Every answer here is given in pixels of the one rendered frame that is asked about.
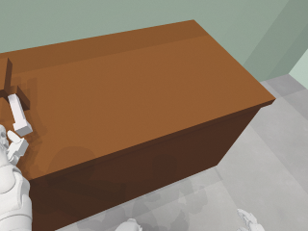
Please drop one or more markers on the right robot hand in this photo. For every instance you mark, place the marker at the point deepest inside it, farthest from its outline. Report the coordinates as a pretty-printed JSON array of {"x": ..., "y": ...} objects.
[{"x": 250, "y": 221}]

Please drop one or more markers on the robot left thigh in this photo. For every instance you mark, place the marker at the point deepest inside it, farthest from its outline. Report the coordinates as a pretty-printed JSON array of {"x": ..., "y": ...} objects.
[{"x": 129, "y": 226}]

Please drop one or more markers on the robot left forearm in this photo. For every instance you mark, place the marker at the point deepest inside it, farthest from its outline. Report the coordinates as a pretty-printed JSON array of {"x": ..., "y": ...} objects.
[{"x": 15, "y": 204}]

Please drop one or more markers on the counter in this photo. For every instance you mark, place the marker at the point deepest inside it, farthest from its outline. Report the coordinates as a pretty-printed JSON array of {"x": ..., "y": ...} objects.
[{"x": 117, "y": 116}]

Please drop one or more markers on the left robot hand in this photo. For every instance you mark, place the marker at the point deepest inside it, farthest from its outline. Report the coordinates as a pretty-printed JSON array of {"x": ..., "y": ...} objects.
[{"x": 10, "y": 154}]

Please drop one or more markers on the left robot shin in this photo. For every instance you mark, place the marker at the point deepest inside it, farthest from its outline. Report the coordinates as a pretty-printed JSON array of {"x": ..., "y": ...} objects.
[{"x": 131, "y": 220}]

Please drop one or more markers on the tap lever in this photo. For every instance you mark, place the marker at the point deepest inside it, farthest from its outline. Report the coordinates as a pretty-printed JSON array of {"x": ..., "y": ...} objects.
[{"x": 21, "y": 126}]

